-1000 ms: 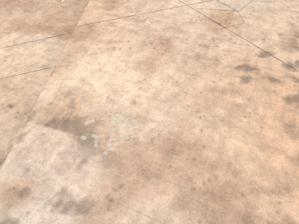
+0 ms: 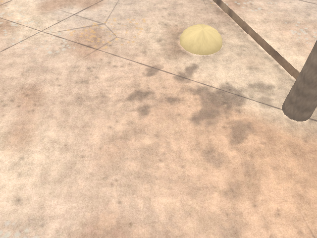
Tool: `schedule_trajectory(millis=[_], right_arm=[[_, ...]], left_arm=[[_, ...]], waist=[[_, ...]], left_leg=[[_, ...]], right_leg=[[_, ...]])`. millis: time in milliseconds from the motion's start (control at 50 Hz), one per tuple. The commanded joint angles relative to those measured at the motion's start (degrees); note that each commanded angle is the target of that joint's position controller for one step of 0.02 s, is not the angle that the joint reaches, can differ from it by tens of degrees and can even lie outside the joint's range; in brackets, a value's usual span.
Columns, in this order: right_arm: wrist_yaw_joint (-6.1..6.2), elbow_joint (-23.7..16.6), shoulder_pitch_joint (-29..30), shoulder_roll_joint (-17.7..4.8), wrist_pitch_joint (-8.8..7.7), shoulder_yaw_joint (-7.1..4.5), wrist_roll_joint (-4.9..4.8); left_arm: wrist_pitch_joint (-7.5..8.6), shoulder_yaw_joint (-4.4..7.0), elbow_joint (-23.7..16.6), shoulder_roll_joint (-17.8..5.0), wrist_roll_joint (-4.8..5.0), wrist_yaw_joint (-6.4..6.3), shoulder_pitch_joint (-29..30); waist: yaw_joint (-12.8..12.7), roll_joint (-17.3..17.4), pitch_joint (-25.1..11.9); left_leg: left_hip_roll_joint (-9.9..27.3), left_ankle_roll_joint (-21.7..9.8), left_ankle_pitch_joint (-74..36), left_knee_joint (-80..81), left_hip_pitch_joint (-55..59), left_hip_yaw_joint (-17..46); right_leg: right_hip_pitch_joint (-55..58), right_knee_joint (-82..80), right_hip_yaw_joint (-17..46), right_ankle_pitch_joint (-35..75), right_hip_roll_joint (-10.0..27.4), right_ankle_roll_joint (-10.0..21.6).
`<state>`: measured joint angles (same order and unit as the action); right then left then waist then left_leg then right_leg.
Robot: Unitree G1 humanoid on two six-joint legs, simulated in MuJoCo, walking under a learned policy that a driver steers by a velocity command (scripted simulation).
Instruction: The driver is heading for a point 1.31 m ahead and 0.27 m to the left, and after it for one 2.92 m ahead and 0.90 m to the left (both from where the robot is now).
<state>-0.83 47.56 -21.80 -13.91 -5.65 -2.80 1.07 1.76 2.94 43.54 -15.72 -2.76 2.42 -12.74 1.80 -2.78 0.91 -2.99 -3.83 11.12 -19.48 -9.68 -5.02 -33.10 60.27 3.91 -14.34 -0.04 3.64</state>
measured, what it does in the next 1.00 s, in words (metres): walks ahead, turning left: right foot, then left foot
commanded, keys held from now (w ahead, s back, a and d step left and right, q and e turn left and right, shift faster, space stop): w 0.18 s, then w+q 0.22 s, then s+q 0.40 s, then w+q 0.20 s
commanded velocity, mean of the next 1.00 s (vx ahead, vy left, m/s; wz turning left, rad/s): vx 0.26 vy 0.00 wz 0.30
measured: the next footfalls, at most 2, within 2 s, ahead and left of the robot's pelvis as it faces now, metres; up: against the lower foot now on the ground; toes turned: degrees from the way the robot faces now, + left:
right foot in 0.26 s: +0.29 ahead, -0.12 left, +0.00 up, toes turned -3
left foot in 0.70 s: +0.47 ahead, +0.07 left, +0.00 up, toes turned +15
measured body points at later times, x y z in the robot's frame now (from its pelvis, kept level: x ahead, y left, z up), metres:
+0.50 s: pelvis +0.26 -0.05 +0.00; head +0.29 -0.06 +0.45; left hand +0.28 +0.22 -0.12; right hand +0.35 -0.30 -0.14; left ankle +0.29 +0.10 -0.66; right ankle +0.25 -0.12 -0.74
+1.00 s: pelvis +0.34 -0.03 -0.01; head +0.36 -0.01 +0.44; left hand +0.35 +0.25 -0.14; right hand +0.54 -0.24 -0.12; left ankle +0.43 +0.06 -0.74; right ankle +0.38 -0.16 -0.71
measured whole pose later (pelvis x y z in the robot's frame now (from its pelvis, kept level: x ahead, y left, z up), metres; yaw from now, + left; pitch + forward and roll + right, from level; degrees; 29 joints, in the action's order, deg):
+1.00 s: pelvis +0.34 -0.03 -0.01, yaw +23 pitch +1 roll -2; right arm -0.1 44.7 -12.7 -14.9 3.4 -4.8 1.1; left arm -2.5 2.2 45.9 -13.3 -1.9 -0.8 -12.2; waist 0.8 0.9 0.6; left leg -6.8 -6.1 1.9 -21.4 -21.9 3.8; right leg -21.1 46.0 1.2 -28.0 -1.1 0.6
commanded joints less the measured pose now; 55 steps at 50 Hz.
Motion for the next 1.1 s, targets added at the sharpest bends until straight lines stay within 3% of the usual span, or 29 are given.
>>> schedule_trajectory(millis=[20,100,180,220,240,260,280,300,320,340,380,480,580,660,680,700,720,740,760,780,800,820,880,980,1020,1040,1060,1080,1100], right_arm=[[-0.31,-1.95,0.22,-4.60,-1.18,-0.64,-0.31],[-0.35,0.38,-3.74,-6.04,-0.69,-0.83,-0.61],[0.13,2.92,-7.24,-7.55,0.21,-0.96,-0.29],[0.49,4.02,-7.60,-7.98,0.84,-0.90,-0.33],[0.56,4.45,-7.49,-7.91,1.09,-0.77,-0.60],[0.58,3.18,-6.33,-6.74,0.92,-0.31,-1.03],[0.30,0.28,-9.65,0.53,0.72,1.49,-2.67],[1.01,1.59,-8.71,-5.60,1.25,-0.30,-1.50],[0.93,0.80,-4.44,-6.31,1.50,-0.83,-1.08],[0.54,0.61,-2.12,-4.75,1.47,-0.56,-1.01],[-0.13,1.59,-2.28,-3.47,2.86,-0.81,0.27],[-0.63,0.52,0.08,-0.69,4.83,-1.18,0.89],[-1.54,-2.66,7.60,0.50,4.79,-0.04,0.79],[-1.60,-2.92,2.38,-3.22,4.56,-1.12,1.84],[-1.23,-1.69,-2.26,-4.41,3.83,-1.68,2.28],[-0.38,-1.71,-4.94,-8.72,2.78,-2.73,2.37],[0.34,-2.94,-3.33,-14.78,3.32,-4.00,1.14],[0.35,-3.31,-5.87,-15.38,4.33,-4.05,-2.15],[1.26,-5.90,1.08,-13.90,5.89,-4.22,-1.88],[1.71,-7.15,6.55,-9.74,7.38,-3.12,-1.28],[2.01,-7.49,10.14,-6.94,8.26,-2.15,-0.98],[2.08,-7.34,10.74,-5.46,8.60,-1.74,-0.64],[1.54,-6.95,10.94,-7.85,8.09,-2.76,-0.26],[0.70,-7.17,12.85,-10.03,8.28,-4.29,0.11],[0.41,-8.64,17.23,-9.57,8.92,-4.73,0.18],[0.60,-10.39,22.58,-8.57,9.21,-4.73,-0.08],[1.27,-9.67,19.44,-3.94,9.40,-3.93,-1.03],[1.43,-11.23,16.98,-0.58,8.51,-2.72,-1.07],[0.50,-10.83,17.25,-5.61,7.56,-3.60,0.02]], left_arm=[[0.46,-0.61,-3.68,-0.55,-0.10,0.72,1.60],[1.01,-1.86,-5.81,0.83,0.71,1.12,10.82],[1.33,-1.65,-6.80,-0.53,0.85,0.33,14.34],[1.93,-1.15,-5.45,-1.13,0.48,-0.31,10.17],[2.65,-0.44,-2.64,-2.35,-0.06,-0.88,2.31],[3.35,0.78,-0.13,-5.93,-1.23,-1.72,-7.94],[3.31,2.35,0.34,-12.15,-2.18,-2.55,-14.21],[2.38,2.49,1.00,-10.50,0.34,-2.65,-14.45],[2.30,1.44,0.89,-6.99,0.89,-2.54,-9.23],[2.76,0.70,0.79,-3.82,1.13,-2.23,-5.34],[3.61,-0.07,1.63,-0.79,1.45,-2.32,-2.81],[5.19,0.16,3.72,-1.75,2.15,-3.22,-3.59],[3.52,0.36,5.13,-2.99,2.44,-4.43,-3.95],[1.67,1.61,5.19,-5.41,2.77,-5.57,-3.85],[0.95,1.70,4.82,-5.48,2.96,-5.53,-2.94],[0.53,1.72,4.17,-5.59,2.77,-5.19,-5.23],[-0.69,0.71,2.57,-0.17,2.10,-4.68,-10.86],[-2.14,0.42,3.30,-0.85,1.46,-4.40,-12.38],[-3.25,0.25,2.82,-1.40,2.27,-4.81,-11.99],[-3.78,0.56,2.31,-3.31,1.60,-5.15,-6.34],[-4.16,0.97,1.12,-4.08,1.05,-5.35,-2.06],[-4.67,1.04,1.34,-3.98,0.55,-5.06,-3.27],[-5.34,0.63,1.63,-2.09,0.42,-3.75,-5.85],[-3.96,0.83,1.87,-2.85,0.97,-3.18,-9.18],[-3.11,1.09,4.15,-3.58,1.19,-3.68,-17.63],[-2.66,1.28,6.93,-3.75,1.00,-4.50,-26.24],[-2.07,1.68,7.73,-5.69,1.31,-5.85,-24.91],[-1.54,1.69,2.43,-8.13,0.66,-6.41,-10.23],[-1.12,1.53,0.91,-6.67,0.37,-6.28,-3.95]], waist=[[-2.11,6.56,1.93],[0.48,6.96,2.51],[1.35,7.21,3.17],[-0.97,7.01,1.49],[-4.53,5.05,-2.57],[-8.79,2.08,-9.47],[-8.96,-9.96,-18.15],[-9.42,-6.31,-18.30],[-6.82,-2.63,-9.18],[-5.26,-1.55,-4.32],[-2.13,-2.50,0.03],[1.41,-0.95,1.50],[-0.61,-4.26,0.18],[1.32,-3.41,-3.16],[3.68,-0.35,-5.52],[4.83,7.55,-8.62],[-0.93,16.27,-11.99],[0.38,10.49,-19.86],[-0.29,11.84,-19.01],[-0.42,6.30,-11.48],[-1.43,5.54,-6.31],[-2.54,5.75,-6.01],[-3.54,8.61,-6.95],[-4.99,13.31,-4.81],[-8.52,14.54,-2.89],[-13.34,11.29,-0.05],[-11.20,-7.06,2.28],[-4.32,-16.05,3.85],[-1.16,-4.42,5.88]], left_leg=[[14.67,-8.01,-10.25,12.30,0.44,11.64],[12.98,-6.57,-15.84,11.33,0.53,7.06],[15.92,-6.20,-21.63,7.63,7.09,7.95],[15.59,-5.41,-32.38,0.09,8.34,8.17],[13.28,-4.37,-35.68,-9.50,6.31,6.32],[10.82,-3.08,-24.77,-22.68,-2.87,4.77],[2.82,-0.27,8.64,-43.28,-23.34,-0.06],[1.62,-0.90,18.16,-51.11,-28.42,5.46],[4.73,-1.46,13.41,-51.78,-30.19,7.82],[6.52,-1.37,9.36,-49.23,-28.85,7.84],[8.18,-0.44,6.41,-45.60,-24.50,7.77],[6.01,2.12,0.59,-42.92,-25.06,4.94],[3.31,1.56,-11.01,-21.37,-16.43,-0.84],[0.73,-1.99,-5.27,-14.75,-8.85,-1.41],[-0.48,-3.44,-9.81,-8.73,-3.45,-1.40],[6.15,-5.91,-37.21,-5.24,5.35,7.01],[23.31,-14.29,-82.29,-12.28,14.96,26.69],[26.44,-18.44,-81.78,-9.40,15.49,29.97],[25.97,-20.62,-54.81,-4.60,11.10,31.35],[21.52,-17.63,-33.94,-1.03,3.34,28.89],[17.14,-13.93,-25.05,0.65,-2.23,26.26],[13.71,-11.52,-14.05,2.56,-6.52,23.61],[8.99,-7.77,16.17,8.61,-11.11,23.75],[7.72,-4.60,26.19,14.89,-15.76,25.47],[3.54,0.71,23.06,16.42,-21.44,21.68],[-0.78,5.37,22.98,12.31,-28.31,17.86],[-6.63,6.44,24.87,-10.50,-34.42,10.70],[-5.77,4.36,15.82,-29.03,-40.47,8.91],[-1.77,3.13,6.37,-34.65,-36.52,16.51]], right_leg=[[-4.69,-6.64,-1.47,6.64,3.28,-0.93],[0.85,-19.65,-6.35,12.11,3.00,-1.45],[3.39,-25.80,-7.95,7.46,1.62,0.30],[11.20,-30.22,-8.45,4.14,-0.97,1.67],[21.76,-34.15,-8.37,5.45,-2.14,2.95],[36.74,-34.87,-0.19,2.19,5.54,5.40],[55.22,-37.74,24.20,-2.34,24.52,11.18],[50.28,-43.07,32.48,-4.49,26.32,12.93],[42.94,-44.41,23.34,-4.69,22.97,11.00],[35.78,-46.81,16.49,-0.68,20.30,9.28],[27.29,-50.12,6.92,5.27,15.79,5.58],[25.04,-46.48,-7.61,47.95,14.48,5.71],[24.29,-41.69,-16.36,44.93,10.79,4.34],[26.98,-26.49,-15.32,46.29,13.26,3.52],[26.15,-16.59,-16.26,40.92,11.33,2.07],[19.16,-1.64,-16.94,20.90,6.69,-0.99],[4.20,17.69,-14.69,-28.99,-4.07,-3.80],[4.08,21.33,-2.97,-26.42,-2.10,-4.44],[2.07,22.53,-2.10,-22.05,-1.46,-4.83],[0.34,19.28,-1.55,-16.49,0.44,-4.92],[0.25,15.18,-1.20,-13.22,0.99,-4.94],[3.59,11.07,-1.44,-10.63,1.20,-4.94],[9.67,0.67,-3.66,-9.24,-0.62,-4.58],[21.50,-17.07,-7.12,-14.87,-4.49,-2.65],[33.35,-30.66,-11.30,-14.86,-7.76,-0.41],[42.66,-43.74,-13.48,-9.63,-7.76,1.30],[43.69,-52.71,-0.77,-17.14,3.99,1.93],[30.97,-56.83,27.22,-31.28,25.14,6.52],[20.37,-58.98,28.75,-34.21,24.00,8.90]])
Over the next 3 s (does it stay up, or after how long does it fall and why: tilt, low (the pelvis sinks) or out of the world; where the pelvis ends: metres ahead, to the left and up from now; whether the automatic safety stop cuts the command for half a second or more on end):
stays up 1.18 0.23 -0.02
